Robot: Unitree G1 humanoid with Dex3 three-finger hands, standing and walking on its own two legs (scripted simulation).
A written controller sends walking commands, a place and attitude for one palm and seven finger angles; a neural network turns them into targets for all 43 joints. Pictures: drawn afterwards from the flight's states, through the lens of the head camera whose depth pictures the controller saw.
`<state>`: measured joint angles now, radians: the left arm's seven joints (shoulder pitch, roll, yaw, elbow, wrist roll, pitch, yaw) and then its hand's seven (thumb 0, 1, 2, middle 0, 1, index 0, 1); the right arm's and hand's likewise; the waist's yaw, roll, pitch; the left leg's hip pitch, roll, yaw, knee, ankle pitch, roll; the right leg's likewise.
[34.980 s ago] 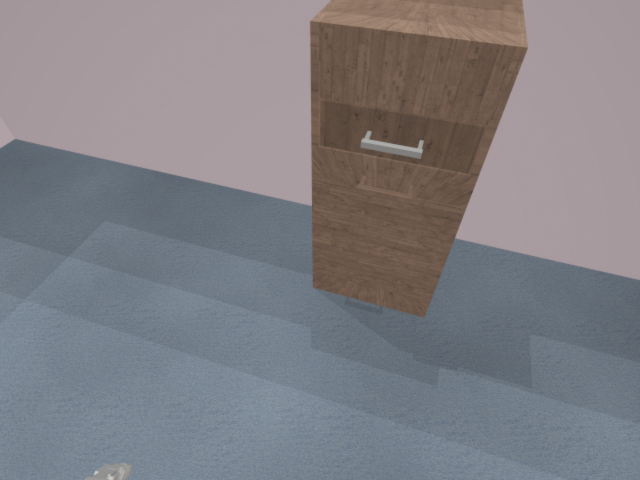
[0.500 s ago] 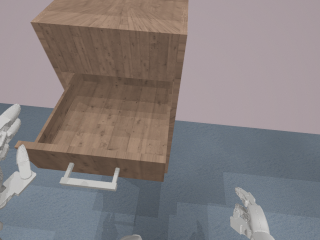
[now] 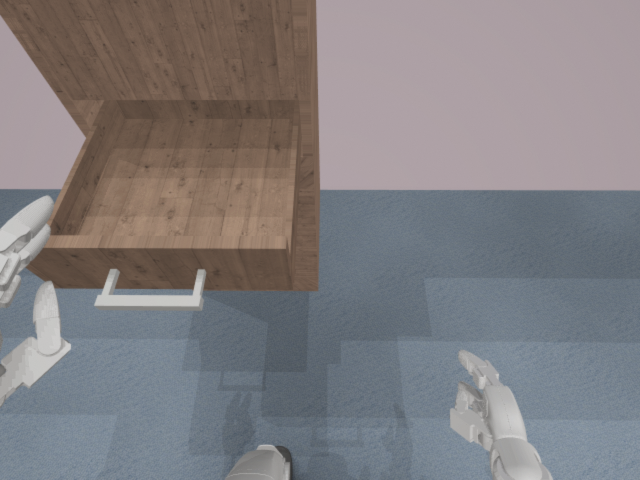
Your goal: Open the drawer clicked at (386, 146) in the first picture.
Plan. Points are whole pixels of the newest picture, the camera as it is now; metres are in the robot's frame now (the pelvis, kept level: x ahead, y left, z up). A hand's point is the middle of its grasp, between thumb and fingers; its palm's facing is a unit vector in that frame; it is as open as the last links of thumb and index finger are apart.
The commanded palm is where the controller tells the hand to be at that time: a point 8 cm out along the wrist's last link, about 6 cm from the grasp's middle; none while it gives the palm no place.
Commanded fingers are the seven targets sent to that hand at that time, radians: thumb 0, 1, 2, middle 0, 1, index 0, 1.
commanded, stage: step back with the hand held close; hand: left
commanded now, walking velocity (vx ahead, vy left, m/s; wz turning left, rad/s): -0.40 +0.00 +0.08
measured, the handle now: (153, 290) +0.35 +0.27 -0.05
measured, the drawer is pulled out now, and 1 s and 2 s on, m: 0.30 0.30 0.30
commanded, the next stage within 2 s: stop stepping back and stand still in 0.14 s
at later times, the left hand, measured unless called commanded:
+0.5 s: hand out of the picture +0.04 +0.19 +0.19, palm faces +0.41 -0.74 -0.53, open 7.4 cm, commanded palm -0.02 +0.24 +0.18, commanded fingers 0.00 0.90 0.90 -0.20 -0.30 -0.20 -0.30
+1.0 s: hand out of the picture -0.05 +0.16 +0.16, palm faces +0.51 -0.71 -0.49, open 7.4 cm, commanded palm -0.12 +0.19 +0.18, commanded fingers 0.00 0.90 0.90 -0.20 -0.30 -0.20 -0.30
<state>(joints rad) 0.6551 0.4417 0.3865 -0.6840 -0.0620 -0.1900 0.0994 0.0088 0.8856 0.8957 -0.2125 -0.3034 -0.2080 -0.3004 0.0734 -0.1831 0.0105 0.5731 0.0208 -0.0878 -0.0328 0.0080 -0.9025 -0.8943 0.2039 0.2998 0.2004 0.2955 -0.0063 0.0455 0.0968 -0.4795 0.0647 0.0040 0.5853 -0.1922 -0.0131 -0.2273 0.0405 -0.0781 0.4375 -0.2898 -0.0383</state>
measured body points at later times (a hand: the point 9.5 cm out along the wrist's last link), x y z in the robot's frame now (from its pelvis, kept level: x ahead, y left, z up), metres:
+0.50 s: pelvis -0.13 -0.05 +0.00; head -0.11 -0.06 +0.45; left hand +0.01 +0.23 +0.21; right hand +0.07 -0.25 -0.09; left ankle -0.13 +0.10 -0.71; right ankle -0.06 -0.10 -0.74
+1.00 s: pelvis -0.21 -0.11 -0.01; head -0.21 -0.14 +0.44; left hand -0.09 +0.20 +0.19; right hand -0.04 -0.33 -0.12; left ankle -0.23 +0.03 -0.67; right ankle -0.15 -0.15 -0.74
